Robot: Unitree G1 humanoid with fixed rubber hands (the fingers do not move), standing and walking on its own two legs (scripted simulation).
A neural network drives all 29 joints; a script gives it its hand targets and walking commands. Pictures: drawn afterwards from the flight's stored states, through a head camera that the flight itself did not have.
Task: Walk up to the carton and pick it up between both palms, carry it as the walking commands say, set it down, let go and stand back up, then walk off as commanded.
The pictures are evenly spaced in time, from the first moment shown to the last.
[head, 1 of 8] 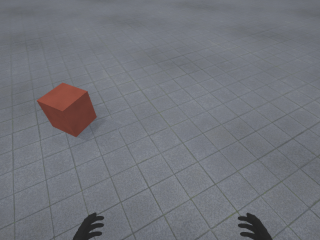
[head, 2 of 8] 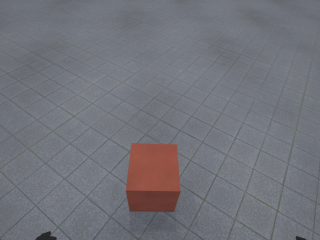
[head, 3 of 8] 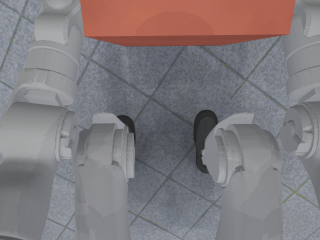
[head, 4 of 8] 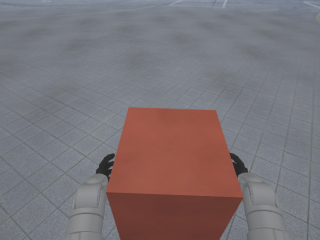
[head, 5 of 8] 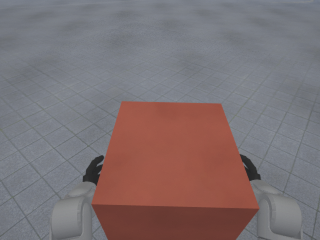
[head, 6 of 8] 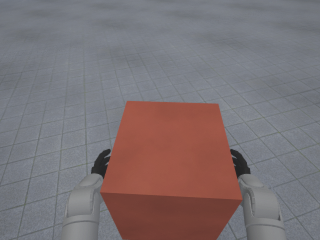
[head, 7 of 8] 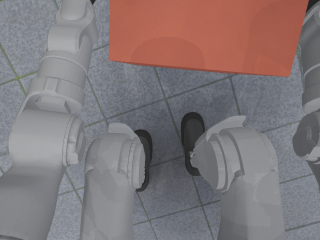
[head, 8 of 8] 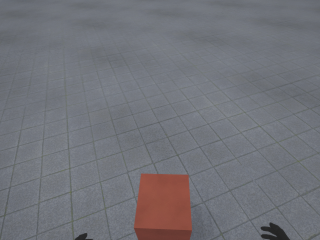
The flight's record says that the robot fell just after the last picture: no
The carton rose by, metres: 0.65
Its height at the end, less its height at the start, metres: +0.00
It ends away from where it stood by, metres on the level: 1.26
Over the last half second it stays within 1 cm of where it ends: yes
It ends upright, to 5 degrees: yes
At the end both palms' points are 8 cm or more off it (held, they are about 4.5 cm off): yes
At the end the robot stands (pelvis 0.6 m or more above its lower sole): yes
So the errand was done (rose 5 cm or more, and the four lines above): yes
